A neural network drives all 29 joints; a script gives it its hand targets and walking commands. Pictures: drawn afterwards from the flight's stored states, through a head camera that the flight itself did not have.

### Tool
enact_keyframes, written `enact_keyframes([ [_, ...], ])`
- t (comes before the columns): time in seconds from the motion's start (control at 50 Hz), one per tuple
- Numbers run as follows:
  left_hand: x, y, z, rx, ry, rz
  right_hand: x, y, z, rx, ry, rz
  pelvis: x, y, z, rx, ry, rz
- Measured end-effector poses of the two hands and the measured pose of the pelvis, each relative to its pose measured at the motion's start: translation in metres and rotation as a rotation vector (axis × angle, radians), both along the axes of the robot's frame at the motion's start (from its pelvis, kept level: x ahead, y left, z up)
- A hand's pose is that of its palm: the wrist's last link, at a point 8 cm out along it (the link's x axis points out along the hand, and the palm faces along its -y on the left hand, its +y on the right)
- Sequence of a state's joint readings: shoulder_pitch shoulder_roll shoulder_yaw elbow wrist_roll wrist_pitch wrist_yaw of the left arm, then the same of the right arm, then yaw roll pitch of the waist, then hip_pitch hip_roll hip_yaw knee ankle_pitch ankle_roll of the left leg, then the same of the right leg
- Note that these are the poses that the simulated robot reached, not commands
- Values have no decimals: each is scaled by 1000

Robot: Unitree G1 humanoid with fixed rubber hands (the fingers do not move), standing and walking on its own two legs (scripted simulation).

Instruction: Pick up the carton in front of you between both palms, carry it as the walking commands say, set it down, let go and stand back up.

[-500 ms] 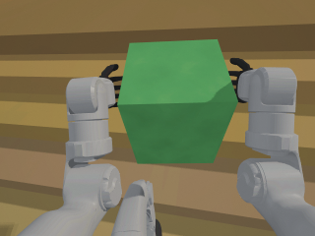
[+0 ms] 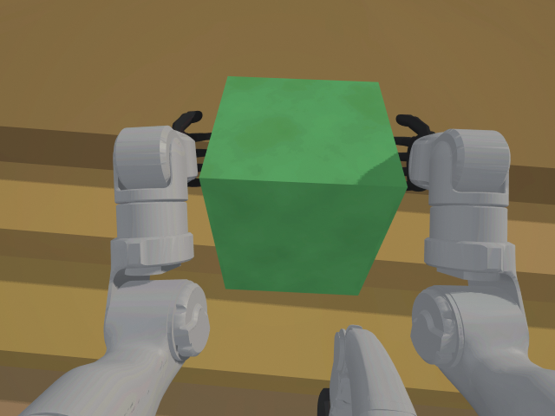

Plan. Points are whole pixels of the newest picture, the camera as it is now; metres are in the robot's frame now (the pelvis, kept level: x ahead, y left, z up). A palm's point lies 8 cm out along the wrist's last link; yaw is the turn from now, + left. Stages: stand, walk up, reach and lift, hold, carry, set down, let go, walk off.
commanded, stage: carry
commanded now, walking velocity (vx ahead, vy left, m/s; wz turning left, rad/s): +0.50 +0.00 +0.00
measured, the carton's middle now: (296, 192) +0.41 +0.00 +0.12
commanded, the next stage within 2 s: none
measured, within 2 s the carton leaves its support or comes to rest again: neither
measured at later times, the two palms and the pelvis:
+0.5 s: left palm out of the picture +0.71 +0.16 +0.37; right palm out of the picture +0.71 -0.14 +0.36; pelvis +0.33 +0.02 +0.17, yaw +2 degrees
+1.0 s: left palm out of the picture +1.02 +0.15 +0.53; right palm out of the picture +1.05 -0.15 +0.54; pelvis +0.65 -0.04 +0.35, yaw -1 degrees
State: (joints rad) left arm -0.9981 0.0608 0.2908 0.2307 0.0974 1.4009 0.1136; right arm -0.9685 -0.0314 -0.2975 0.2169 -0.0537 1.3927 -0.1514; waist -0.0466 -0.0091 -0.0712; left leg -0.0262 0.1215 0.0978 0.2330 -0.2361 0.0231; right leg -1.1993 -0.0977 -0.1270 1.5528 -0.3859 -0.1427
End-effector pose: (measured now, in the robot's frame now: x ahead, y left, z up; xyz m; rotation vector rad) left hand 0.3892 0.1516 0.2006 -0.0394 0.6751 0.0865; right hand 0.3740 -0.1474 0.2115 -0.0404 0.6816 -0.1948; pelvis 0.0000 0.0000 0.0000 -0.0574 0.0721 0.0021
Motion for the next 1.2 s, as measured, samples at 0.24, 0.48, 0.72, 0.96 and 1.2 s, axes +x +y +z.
enact_keyframes([
  [0.24, 102, 12, 58, 92, 120, 140, 164, 15, 49, 98, 113, 128, 133, -30, 106, 11, -21, 12],
  [0.48, 304, 8, 168, 87, 13, 82, 331, 8, 142, 109, 5, 76, 314, 10, 161, 126, 13, 18],
  [0.72, 472, -31, 248, -11, 58, -70, 437, -27, 227, 45, 51, -85, 447, 28, 272, 98, -28, -13],
  [0.96, 620, -15, 326, 19, 58, 39, 639, -15, 325, 24, 60, 42, 627, -30, 332, -13, 21, -19],
  [1.2, 730, 13, 422, 90, 32, 169, 795, 18, 409, 117, 29, 150, 758, -31, 436, 44, -27, 9],
])
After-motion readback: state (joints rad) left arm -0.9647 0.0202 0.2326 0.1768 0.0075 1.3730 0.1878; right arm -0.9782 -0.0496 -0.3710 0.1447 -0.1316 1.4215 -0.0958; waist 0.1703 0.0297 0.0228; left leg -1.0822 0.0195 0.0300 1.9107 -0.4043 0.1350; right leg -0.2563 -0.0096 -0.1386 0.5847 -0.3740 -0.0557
